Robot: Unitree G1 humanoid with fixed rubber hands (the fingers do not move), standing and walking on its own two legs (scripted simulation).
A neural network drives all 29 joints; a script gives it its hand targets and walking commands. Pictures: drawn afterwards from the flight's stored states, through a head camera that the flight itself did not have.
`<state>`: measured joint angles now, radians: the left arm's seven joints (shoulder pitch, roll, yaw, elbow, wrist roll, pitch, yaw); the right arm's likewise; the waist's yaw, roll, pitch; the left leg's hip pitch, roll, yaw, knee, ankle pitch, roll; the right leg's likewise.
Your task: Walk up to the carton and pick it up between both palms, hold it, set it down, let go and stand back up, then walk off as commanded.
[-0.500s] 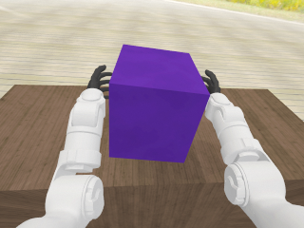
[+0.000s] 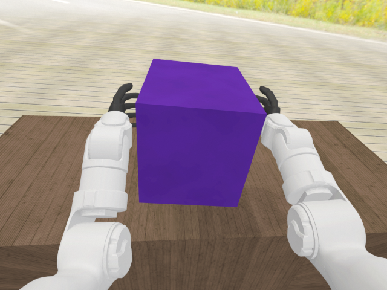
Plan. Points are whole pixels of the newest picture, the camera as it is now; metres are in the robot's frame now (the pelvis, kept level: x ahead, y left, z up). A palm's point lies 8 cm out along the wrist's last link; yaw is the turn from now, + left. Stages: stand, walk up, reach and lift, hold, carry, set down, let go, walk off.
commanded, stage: hold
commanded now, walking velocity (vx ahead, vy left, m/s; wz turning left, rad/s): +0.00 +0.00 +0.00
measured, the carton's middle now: (192, 128) +0.44 +0.02 +0.18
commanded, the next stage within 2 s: none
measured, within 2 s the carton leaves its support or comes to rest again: neither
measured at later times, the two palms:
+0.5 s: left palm (114, 116) +0.36 +0.17 +0.25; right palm (269, 116) +0.39 -0.14 +0.25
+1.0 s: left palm (113, 114) +0.36 +0.17 +0.26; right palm (270, 113) +0.39 -0.14 +0.26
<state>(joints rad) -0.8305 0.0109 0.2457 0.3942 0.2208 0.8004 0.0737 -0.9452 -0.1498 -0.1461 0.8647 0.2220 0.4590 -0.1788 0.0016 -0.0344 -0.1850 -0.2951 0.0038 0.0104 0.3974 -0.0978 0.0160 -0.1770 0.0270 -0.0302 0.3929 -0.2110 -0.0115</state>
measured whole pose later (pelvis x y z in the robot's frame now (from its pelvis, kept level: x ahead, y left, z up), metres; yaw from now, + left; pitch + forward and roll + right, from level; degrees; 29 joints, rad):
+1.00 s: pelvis +0.00 +0.00 +0.00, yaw +0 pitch -1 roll -1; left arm -0.84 0.02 0.25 0.34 0.22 0.89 0.06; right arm -0.97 -0.16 -0.13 0.81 0.26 0.56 -0.21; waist 0.00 -0.03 -0.20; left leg -0.29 0.00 0.01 0.40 -0.10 0.02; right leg -0.18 0.03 -0.03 0.39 -0.21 -0.01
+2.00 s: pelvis +0.00 +0.00 +0.00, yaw +0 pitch -1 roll -1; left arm -0.85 0.02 0.25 0.34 0.22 0.89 0.06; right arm -0.97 -0.16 -0.13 0.81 0.26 0.57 -0.21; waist 0.00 -0.03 -0.20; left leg -0.29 0.00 0.01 0.40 -0.10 0.02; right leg -0.18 0.03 -0.03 0.39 -0.21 -0.01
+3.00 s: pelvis +0.00 +0.00 +0.00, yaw +0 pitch -1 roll -1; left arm -0.85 0.02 0.25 0.34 0.22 0.89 0.06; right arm -0.97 -0.16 -0.13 0.81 0.26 0.58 -0.21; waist 0.00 -0.03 -0.21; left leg -0.29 0.00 0.01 0.40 -0.10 0.02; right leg -0.18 0.03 -0.03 0.39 -0.21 -0.01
